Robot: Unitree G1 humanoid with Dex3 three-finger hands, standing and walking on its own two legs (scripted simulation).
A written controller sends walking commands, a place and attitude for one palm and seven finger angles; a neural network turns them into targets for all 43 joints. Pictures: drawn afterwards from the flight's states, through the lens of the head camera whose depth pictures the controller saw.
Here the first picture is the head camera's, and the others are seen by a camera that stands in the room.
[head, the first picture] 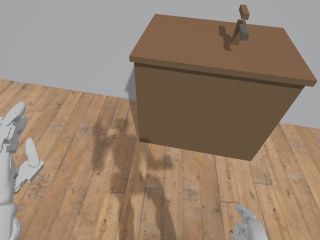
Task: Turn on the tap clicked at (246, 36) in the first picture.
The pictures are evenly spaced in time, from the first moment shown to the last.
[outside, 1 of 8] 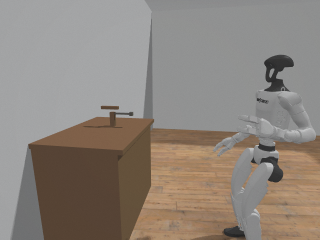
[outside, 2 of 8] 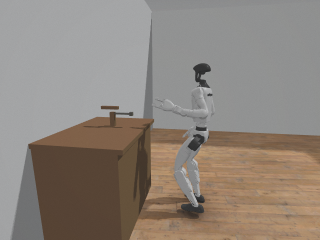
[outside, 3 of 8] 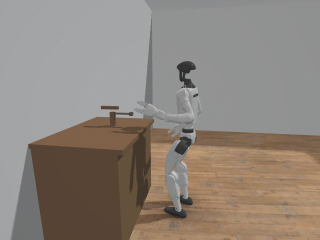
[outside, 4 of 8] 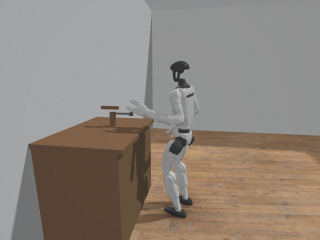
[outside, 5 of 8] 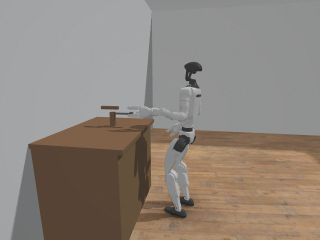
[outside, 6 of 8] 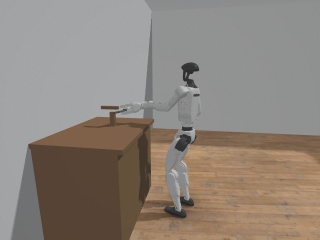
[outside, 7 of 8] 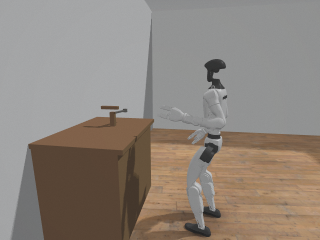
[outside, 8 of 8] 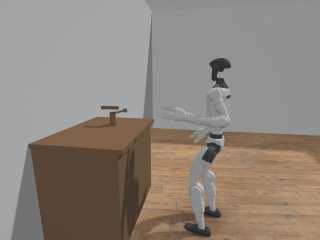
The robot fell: no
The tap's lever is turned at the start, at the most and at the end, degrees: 0 71 71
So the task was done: yes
